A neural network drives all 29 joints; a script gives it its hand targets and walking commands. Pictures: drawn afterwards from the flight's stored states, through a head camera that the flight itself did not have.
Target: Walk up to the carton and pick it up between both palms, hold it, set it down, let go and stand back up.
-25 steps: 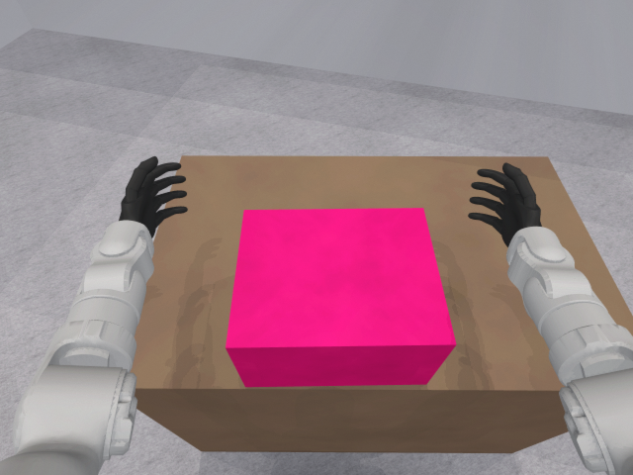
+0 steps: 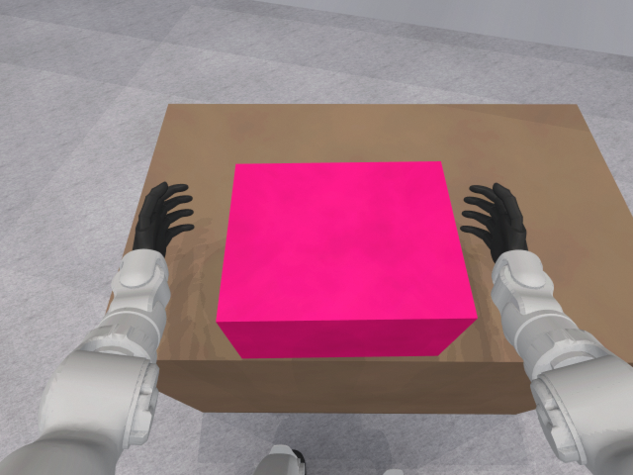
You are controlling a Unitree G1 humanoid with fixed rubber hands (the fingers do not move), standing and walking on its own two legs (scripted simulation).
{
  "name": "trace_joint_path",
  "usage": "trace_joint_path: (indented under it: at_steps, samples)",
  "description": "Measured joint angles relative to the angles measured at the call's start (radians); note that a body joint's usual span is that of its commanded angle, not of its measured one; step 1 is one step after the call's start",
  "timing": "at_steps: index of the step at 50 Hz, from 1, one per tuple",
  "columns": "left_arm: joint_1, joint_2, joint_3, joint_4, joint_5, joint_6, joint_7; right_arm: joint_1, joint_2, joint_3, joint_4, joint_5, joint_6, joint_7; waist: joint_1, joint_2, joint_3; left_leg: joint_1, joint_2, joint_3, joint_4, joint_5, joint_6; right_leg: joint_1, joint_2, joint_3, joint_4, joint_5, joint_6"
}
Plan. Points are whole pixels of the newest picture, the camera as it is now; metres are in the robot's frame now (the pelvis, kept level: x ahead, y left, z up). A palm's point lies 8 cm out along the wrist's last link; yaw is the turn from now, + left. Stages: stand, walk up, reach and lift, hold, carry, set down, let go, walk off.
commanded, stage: reach and lift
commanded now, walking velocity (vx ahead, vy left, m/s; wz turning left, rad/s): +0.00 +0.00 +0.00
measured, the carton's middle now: (339, 262) +0.40 +0.01 -0.03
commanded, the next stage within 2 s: none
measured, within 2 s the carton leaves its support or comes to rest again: neither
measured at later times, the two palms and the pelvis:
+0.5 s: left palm (175, 244) +0.40 +0.24 +0.01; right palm (494, 245) +0.41 -0.19 +0.01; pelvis -0.01 +0.00 -0.01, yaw +0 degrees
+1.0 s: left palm (196, 247) +0.40 +0.21 +0.00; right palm (478, 244) +0.41 -0.17 +0.01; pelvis +0.00 +0.00 -0.01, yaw +0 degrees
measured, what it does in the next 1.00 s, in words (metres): stands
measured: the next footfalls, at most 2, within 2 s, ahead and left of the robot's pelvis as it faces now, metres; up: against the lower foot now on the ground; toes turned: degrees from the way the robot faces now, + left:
none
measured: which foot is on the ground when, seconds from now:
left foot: down 0.00-1.00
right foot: down 0.00-1.00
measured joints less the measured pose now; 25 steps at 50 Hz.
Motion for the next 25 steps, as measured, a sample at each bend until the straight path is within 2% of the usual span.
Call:
trace_joint_path:
  at_steps: [4,9,18,25]
  samples:
    - [-0.028,-0.009,-0.002,0.011,0.008,-0.021,0.005,-0.038,-0.009,0.016,0.039,0.024,-0.03,0.01,0.001,0.0,-0.01,-0.061,0.001,0.0,0.043,-0.008,0.001,-0.063,0.001,-0.002,0.048,-0.012,0.0]
    - [-0.01,-0.024,0.001,-0.042,0.019,-0.017,0.014,-0.033,-0.023,0.019,0.013,0.034,-0.036,0.017,0.004,0.0,-0.01,-0.086,0.005,0.002,0.049,-0.003,0.001,-0.089,0.004,0.001,0.054,-0.005,0.0]
    - [-0.01,-0.03,-0.014,-0.044,0.008,-0.006,0.03,-0.034,-0.016,0.005,-0.009,0.013,-0.009,0.017,0.0,-0.007,-0.018,-0.095,0.002,0.008,0.05,0.001,0.004,-0.106,0.001,0.005,0.068,-0.006,0.001]
    - [-0.022,-0.049,-0.004,-0.043,0.037,-0.014,0.034,-0.049,0.024,-0.02,0.004,-0.03,-0.02,-0.001,-0.001,-0.001,-0.021,-0.096,0.0,0.003,0.058,-0.005,0.003,-0.102,-0.001,-0.001,0.073,-0.013,0.0]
